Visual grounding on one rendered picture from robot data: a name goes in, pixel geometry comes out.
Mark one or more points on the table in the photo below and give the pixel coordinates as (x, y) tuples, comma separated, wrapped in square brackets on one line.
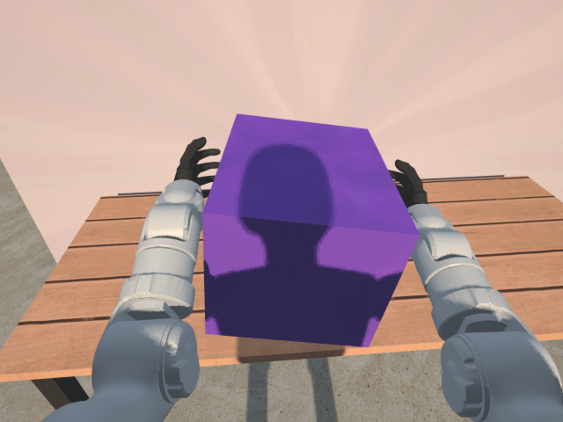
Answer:
[(514, 227)]

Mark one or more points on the right robot hand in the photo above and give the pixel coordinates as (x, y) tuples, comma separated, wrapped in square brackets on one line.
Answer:
[(411, 191)]

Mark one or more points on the right robot forearm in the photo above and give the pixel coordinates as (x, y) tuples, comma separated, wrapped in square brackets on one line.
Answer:
[(462, 298)]

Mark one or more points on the left robot upper arm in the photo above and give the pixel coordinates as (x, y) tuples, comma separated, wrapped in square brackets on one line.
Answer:
[(142, 368)]

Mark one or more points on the carton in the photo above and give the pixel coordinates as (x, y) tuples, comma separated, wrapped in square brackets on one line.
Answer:
[(305, 235)]

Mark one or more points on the left robot forearm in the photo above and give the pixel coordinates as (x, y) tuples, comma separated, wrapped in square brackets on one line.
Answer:
[(160, 285)]

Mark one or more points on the right robot upper arm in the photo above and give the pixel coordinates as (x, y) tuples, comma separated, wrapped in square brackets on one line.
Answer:
[(504, 376)]

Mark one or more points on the left robot hand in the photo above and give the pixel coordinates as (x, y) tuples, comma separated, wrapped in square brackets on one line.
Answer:
[(190, 169)]

